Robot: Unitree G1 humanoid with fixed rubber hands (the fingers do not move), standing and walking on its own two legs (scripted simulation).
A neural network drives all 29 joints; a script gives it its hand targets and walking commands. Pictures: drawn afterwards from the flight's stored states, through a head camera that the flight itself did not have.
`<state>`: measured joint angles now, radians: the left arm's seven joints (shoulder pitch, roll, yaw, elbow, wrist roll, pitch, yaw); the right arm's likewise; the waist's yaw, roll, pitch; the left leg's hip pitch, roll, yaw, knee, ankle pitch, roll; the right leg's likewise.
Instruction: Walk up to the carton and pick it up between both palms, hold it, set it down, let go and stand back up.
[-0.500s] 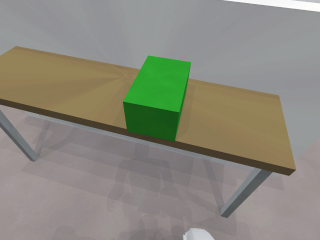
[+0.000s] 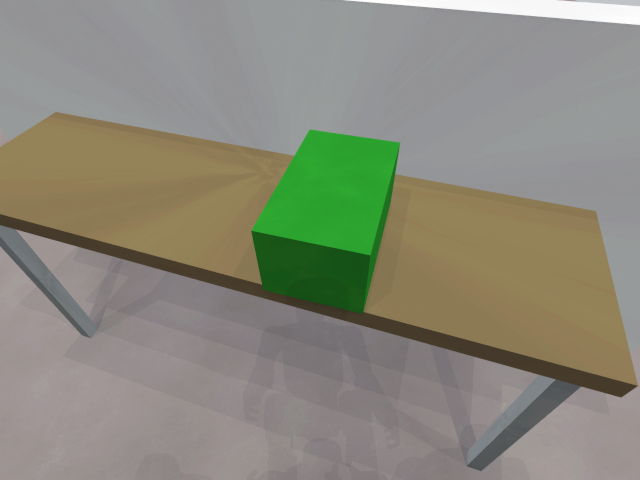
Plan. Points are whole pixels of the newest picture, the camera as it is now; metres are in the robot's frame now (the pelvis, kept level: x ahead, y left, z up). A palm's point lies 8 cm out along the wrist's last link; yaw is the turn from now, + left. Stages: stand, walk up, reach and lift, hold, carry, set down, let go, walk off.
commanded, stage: walk up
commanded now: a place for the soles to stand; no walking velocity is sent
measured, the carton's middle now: (334, 213) +0.57 -0.01 -0.01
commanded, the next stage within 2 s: none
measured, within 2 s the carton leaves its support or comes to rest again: neither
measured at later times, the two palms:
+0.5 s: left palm out of the picture +0.00 +0.23 -0.13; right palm out of the picture +0.02 -0.22 -0.14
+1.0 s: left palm out of the picture +0.09 +0.42 -0.17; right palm out of the picture +0.01 -0.09 -0.15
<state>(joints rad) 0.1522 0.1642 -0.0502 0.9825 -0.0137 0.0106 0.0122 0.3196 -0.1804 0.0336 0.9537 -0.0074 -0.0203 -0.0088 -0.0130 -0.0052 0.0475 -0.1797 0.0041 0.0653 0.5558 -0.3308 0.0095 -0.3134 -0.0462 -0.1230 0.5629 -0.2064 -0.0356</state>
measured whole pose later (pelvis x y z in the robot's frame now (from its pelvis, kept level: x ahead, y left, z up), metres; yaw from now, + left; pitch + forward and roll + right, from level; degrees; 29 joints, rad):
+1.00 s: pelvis +0.03 +0.16 -0.03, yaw -10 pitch -4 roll +0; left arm 0.31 0.28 0.06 0.96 0.06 0.04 0.04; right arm 0.31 -0.20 -0.02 0.94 -0.01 0.03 0.00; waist 0.02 -0.07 0.07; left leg -0.35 0.09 0.06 0.84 -0.41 -0.05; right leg -0.47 -0.04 0.17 0.97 -0.56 0.01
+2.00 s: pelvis +0.11 +0.16 +0.00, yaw -23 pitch -3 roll +0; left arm 0.19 0.21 0.00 1.01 0.02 0.03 0.00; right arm 0.26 -0.18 -0.01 0.93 0.00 0.01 -0.01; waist 0.02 -0.03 0.09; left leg -0.25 0.05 0.07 0.57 -0.27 -0.01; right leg -0.29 -0.01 -0.04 0.57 -0.23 -0.01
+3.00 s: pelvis +0.11 +0.15 +0.00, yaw -20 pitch -2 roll +0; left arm 0.18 0.24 0.00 1.00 0.02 0.04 -0.01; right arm 0.27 -0.22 0.02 0.95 -0.01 -0.01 -0.03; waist 0.01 -0.02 0.07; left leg -0.25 0.05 0.03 0.55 -0.27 -0.03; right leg -0.28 -0.01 -0.07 0.55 -0.24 -0.03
